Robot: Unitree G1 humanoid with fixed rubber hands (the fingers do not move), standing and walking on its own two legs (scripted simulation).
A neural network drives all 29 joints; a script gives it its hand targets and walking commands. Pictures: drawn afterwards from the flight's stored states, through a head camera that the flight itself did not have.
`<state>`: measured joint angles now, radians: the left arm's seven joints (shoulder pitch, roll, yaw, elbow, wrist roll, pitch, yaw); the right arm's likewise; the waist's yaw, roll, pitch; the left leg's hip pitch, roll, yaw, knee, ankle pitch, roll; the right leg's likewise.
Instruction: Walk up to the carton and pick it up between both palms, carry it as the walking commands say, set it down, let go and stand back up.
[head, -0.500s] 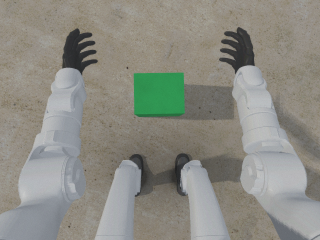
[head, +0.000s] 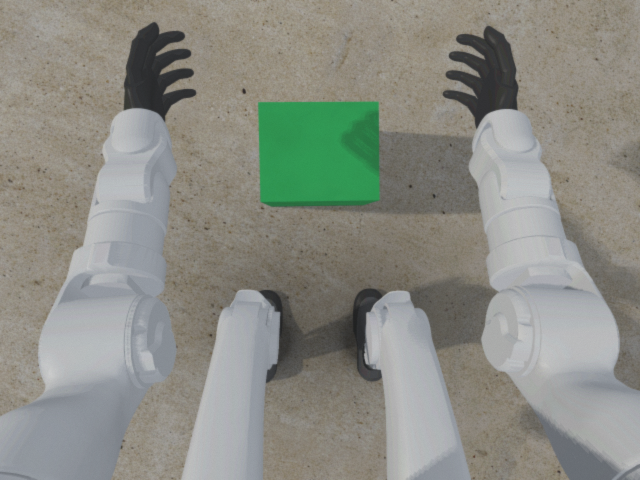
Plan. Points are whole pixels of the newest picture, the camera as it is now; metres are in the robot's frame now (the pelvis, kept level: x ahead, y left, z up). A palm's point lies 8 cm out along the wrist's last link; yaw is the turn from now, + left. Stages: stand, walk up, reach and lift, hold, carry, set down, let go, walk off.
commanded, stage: reach and lift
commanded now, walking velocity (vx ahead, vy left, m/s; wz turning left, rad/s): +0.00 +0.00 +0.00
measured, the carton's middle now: (317, 161) +0.49 +0.01 -0.47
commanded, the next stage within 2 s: none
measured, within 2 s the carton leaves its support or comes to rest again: neither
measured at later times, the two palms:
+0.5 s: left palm (191, 136) +0.49 +0.20 -0.27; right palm (443, 136) +0.50 -0.17 -0.27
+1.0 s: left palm (212, 155) +0.48 +0.19 -0.39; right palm (418, 154) +0.49 -0.17 -0.39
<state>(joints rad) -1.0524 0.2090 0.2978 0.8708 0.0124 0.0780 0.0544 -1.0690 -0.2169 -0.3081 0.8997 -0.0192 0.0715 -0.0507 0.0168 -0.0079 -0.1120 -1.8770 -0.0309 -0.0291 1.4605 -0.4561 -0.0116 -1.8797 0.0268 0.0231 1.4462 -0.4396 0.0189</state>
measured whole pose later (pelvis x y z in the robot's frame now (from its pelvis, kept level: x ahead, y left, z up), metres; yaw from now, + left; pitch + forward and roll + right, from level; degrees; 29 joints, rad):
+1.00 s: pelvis -0.04 +0.00 -0.20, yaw +1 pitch +37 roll +0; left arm -1.39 0.36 0.07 1.15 -0.25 0.01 0.11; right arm -1.41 -0.35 -0.05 1.15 0.24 0.01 -0.12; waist 0.01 0.00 0.36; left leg -2.27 -0.04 -0.01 2.20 -0.58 -0.02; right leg -2.28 0.04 0.02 2.19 -0.56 0.03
